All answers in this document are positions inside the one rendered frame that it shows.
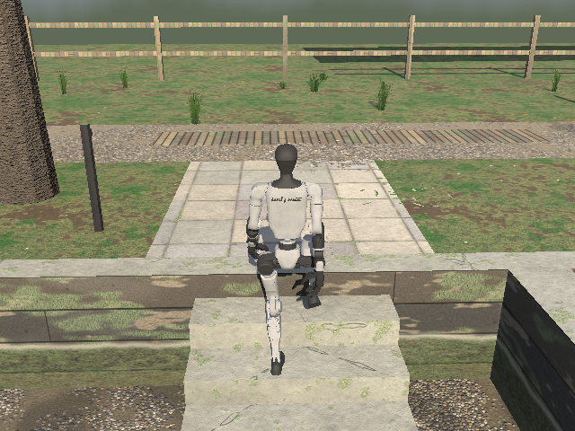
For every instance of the robot right shin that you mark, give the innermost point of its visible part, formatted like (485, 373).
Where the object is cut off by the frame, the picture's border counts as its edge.
(312, 279)

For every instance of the left robot upper arm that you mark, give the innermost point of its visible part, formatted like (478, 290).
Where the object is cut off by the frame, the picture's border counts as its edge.
(258, 192)

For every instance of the left robot hand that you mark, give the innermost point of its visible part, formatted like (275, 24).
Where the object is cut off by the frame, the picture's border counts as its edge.
(259, 246)

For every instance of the robot left forearm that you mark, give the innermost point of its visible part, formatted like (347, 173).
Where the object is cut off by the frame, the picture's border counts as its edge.
(252, 236)

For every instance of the robot right foot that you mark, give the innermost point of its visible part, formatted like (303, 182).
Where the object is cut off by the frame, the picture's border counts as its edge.
(313, 301)

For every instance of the robot right forearm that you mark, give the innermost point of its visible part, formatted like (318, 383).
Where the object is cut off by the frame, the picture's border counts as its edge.
(318, 251)

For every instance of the right robot upper arm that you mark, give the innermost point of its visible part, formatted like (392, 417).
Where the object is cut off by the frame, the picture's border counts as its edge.
(316, 207)

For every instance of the right robot hand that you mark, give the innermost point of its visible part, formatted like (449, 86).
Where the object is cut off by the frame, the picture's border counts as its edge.
(317, 284)

